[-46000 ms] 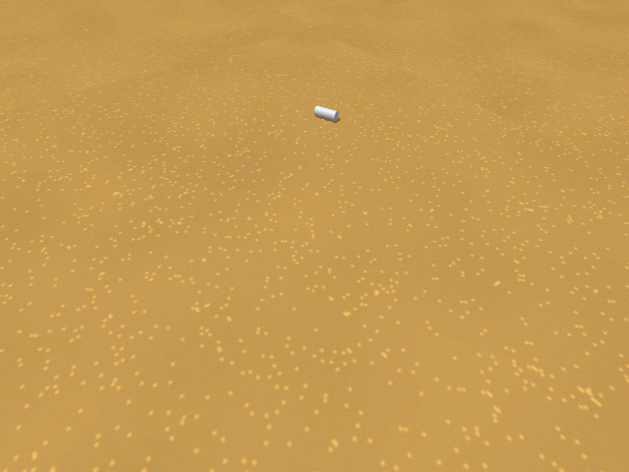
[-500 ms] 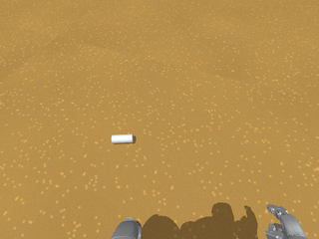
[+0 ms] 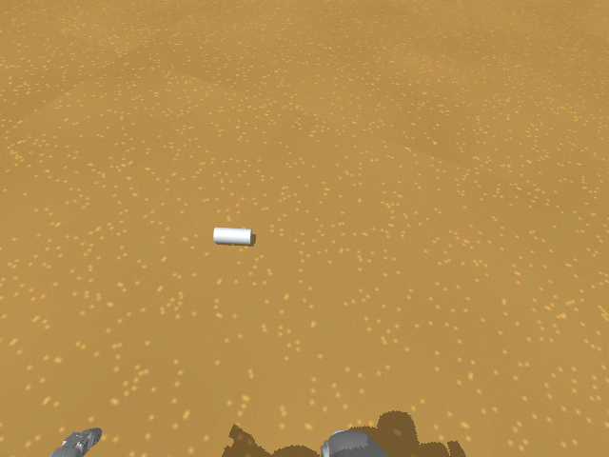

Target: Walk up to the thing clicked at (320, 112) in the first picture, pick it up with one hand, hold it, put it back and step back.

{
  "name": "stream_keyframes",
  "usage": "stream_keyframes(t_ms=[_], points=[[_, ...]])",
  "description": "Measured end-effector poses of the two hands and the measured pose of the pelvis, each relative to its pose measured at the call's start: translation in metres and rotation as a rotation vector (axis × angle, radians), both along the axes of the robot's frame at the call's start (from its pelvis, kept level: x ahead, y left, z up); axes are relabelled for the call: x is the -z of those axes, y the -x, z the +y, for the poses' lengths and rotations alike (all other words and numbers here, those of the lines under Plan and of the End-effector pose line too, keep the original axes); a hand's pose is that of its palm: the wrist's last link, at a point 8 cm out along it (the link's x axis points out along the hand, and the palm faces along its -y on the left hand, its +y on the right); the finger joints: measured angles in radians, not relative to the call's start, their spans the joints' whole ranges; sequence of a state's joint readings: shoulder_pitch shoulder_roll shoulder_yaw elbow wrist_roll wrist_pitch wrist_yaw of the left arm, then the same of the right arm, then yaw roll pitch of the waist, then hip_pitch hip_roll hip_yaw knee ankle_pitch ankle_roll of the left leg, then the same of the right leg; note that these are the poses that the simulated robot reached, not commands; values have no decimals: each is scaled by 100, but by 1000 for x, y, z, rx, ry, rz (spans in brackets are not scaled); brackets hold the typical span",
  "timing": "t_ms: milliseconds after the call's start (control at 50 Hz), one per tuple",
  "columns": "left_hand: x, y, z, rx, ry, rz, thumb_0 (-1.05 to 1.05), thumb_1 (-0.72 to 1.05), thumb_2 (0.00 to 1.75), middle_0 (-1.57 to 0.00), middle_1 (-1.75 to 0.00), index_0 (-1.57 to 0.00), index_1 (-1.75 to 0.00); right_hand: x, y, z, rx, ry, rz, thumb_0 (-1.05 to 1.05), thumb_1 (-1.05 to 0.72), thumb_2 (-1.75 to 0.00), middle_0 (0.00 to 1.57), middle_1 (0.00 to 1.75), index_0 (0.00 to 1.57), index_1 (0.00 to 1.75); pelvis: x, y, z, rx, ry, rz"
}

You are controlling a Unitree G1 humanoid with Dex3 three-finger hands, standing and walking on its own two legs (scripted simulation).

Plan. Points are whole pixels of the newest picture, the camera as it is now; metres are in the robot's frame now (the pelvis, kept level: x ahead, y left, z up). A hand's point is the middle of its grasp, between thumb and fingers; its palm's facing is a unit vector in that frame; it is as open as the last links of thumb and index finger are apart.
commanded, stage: step back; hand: left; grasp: from above
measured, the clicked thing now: (233, 235) +0.97 +0.21 -0.73
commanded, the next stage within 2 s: stand in 1.30 s
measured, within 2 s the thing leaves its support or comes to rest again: neither
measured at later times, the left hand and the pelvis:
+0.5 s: hand out of the picture -0.06 +0.26 -0.14, palm faces +0.02 -0.91 -0.42, open 7.4 cm; pelvis -0.11 -0.02 -0.01, yaw +0 degrees
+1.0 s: hand out of the picture +0.01 +0.22 -0.14, palm faces +0.04 -0.92 -0.38, open 7.3 cm; pelvis -0.07 -0.04 +0.00, yaw +2 degrees
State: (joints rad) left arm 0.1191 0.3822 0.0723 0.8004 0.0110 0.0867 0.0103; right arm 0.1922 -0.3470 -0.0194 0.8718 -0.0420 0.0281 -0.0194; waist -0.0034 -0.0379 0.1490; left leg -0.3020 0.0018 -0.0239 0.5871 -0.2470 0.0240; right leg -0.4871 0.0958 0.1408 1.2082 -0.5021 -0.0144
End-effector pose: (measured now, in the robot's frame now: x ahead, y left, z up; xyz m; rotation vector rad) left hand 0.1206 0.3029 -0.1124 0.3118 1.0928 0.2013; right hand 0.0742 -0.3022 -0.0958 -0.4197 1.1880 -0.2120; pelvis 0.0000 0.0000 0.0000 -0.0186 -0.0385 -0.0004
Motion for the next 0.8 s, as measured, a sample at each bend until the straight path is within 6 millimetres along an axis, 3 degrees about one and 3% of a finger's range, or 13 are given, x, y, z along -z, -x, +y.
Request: stream_keyframes(t_ms=[100,180,280,340,460,520,600,700,800], points=[[5,54,-6,19,-15,56,1,91,90,-20,-29,-21,-30,-7,5,-16,-13,14,-97,0,-90,-90,21,30,21,30,2,37,-10,38,-4,15],[12,102,-14,39,-52,115,1,91,90,-20,-29,-21,-30,2,19,-37,-1,0,-165,0,-90,-90,21,30,21,30,14,67,-23,81,-16,5],[-3,161,-26,0,-66,162,1,91,90,-20,-30,-21,-30,12,63,-49,53,-38,-118,0,-90,-90,20,30,21,30,7,85,-32,83,-23,-11],[-12,179,-25,-26,-80,170,1,91,90,-20,-30,-21,-30,17,90,-52,69,-55,-71,0,-90,-90,20,30,21,30,1,91,-32,66,-40,-7],[-15,186,-10,-48,-85,114,1,90,90,-20,-30,-21,-30,30,130,-39,41,-66,57,0,-90,-90,20,30,21,30,4,102,-25,4,-19,7],[-9,185,0,-52,-80,104,1,90,90,-20,-30,-21,-30,29,138,-24,37,-75,73,1,-90,-90,20,30,21,30,5,106,-20,3,-60,-9],[-7,176,-1,-37,-59,116,1,91,90,-20,-29,-21,-30,21,141,-15,53,-94,20,1,-90,-90,21,30,21,30,1,106,-18,8,-44,-7],[-12,152,-10,2,-48,75,1,91,90,-20,-29,-21,-30,13,141,-26,67,-84,-4,0,-90,-90,21,30,21,30,-3,102,-26,17,-37,-6],[-12,133,-28,3,-67,25,1,91,90,-20,-29,-21,-30,24,131,-50,79,-71,12,0,-90,-90,21,30,21,30,5,95,-43,8,-16,-17]])
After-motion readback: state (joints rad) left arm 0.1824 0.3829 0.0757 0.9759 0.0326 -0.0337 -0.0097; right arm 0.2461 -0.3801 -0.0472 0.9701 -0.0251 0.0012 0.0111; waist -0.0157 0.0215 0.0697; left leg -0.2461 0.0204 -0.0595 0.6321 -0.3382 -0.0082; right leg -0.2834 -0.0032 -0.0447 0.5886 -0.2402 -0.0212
